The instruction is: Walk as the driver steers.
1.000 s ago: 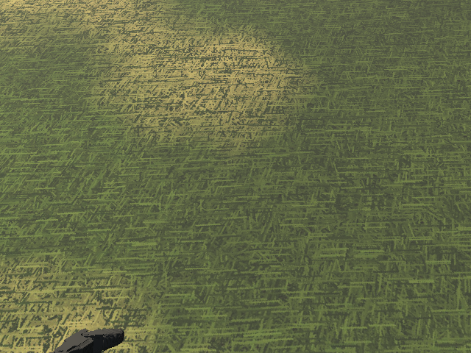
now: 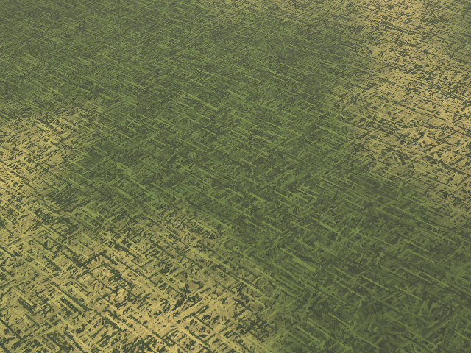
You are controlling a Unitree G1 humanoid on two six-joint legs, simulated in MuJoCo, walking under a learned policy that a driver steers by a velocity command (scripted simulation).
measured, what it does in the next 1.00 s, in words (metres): steps on the spot: left foot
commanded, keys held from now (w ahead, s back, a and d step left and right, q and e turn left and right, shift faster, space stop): no key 1.00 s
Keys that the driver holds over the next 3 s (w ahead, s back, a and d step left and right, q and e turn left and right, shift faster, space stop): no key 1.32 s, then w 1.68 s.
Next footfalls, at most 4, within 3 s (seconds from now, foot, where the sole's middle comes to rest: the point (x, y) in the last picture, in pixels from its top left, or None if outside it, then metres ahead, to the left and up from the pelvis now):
0.22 left None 0.02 0.15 -0.78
2.00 left None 0.42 0.15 -0.78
2.54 right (296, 265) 0.73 -0.09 -0.78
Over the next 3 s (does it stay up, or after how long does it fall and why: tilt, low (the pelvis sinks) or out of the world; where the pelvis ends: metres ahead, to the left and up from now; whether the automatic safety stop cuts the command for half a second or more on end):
stays up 0.80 0.02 0.00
